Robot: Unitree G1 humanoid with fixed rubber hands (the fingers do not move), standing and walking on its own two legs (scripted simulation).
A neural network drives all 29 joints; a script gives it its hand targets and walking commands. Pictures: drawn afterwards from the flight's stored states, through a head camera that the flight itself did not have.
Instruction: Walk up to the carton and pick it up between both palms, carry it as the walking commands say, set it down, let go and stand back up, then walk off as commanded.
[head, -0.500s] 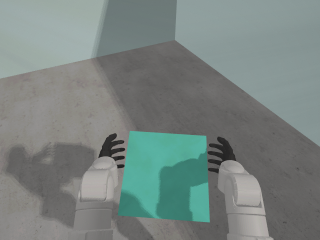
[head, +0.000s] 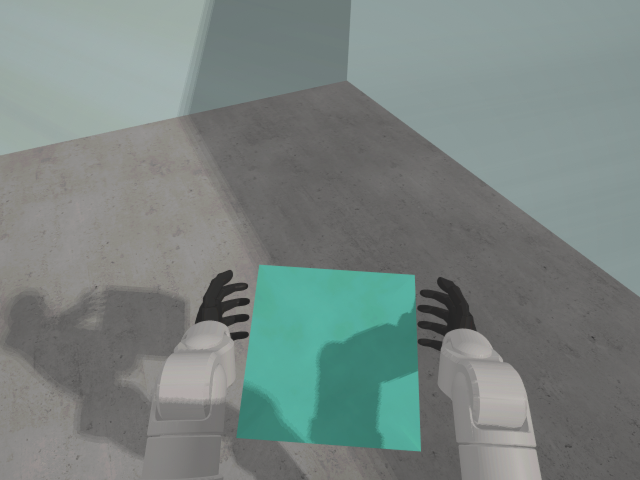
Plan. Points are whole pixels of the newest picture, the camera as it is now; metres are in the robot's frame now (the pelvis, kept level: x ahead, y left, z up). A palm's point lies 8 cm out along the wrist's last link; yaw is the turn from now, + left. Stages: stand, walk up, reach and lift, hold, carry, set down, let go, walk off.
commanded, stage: carry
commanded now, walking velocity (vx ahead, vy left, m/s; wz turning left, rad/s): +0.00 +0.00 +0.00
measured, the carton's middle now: (330, 356) +0.29 +0.00 -0.04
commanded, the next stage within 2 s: hold in 0.34 s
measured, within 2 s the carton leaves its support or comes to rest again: neither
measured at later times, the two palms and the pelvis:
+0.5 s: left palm (215, 365) +0.24 +0.15 +0.03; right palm (453, 372) +0.25 -0.15 +0.02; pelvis +0.00 +0.00 +0.01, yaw +11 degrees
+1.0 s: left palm (234, 329) +0.27 +0.12 +0.07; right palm (476, 323) +0.29 -0.18 +0.06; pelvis -0.02 -0.06 +0.01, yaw +16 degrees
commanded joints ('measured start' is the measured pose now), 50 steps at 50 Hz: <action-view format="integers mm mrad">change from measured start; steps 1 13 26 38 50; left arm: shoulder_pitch -403 -444 -531 -818 -925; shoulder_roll -719 -793 -878 -944 -856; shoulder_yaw -393 -457 -623 -427 -109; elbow -48 -183 67 468 802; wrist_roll -211 -290 -209 -130 25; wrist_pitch -66 -100 -387 -372 -449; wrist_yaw -192 -186 -300 -458 -533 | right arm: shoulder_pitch -437 -441 -528 -738 -830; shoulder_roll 703 788 742 1004 1029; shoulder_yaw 402 446 544 371 114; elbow -53 -161 -108 301 538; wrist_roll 207 261 221 162 9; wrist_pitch -60 -94 -277 -192 -263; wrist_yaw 212 201 340 433 387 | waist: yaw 8 5 -140 -126 -143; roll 14 -6 29 -52 -47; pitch -199 -239 -289 -136 -59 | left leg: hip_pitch -90 -88 40 -82 -190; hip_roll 137 132 -49 -69 -84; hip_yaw -90 -92 -337 -293 -270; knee -138 -110 -157 -228 -239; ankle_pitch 147 141 500 90 -62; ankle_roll -3 -5 7 38 89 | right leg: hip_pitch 247 280 495 517 554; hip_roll -106 -96 158 118 119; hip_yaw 133 143 263 264 300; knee -30 -46 -49 -168 -201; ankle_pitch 85 134 342 -42 -220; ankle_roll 13 4 39 76 116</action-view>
